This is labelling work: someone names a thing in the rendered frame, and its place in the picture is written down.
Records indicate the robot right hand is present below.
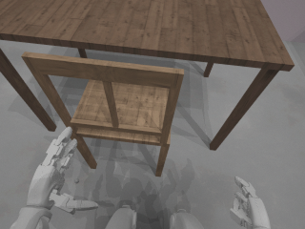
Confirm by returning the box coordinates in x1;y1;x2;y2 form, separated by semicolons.
230;177;271;229

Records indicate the chair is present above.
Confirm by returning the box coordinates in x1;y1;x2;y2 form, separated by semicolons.
21;52;184;177

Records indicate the robot left hand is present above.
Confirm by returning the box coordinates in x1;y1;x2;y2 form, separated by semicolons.
26;126;98;215

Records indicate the left robot forearm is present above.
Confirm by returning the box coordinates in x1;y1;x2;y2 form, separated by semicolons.
10;205;52;229

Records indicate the left robot thigh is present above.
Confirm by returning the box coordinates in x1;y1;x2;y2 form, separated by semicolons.
105;208;137;229

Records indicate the right robot shin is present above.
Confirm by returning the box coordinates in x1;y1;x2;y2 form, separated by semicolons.
176;209;187;213

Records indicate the table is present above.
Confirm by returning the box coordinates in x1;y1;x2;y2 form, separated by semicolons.
0;0;295;151

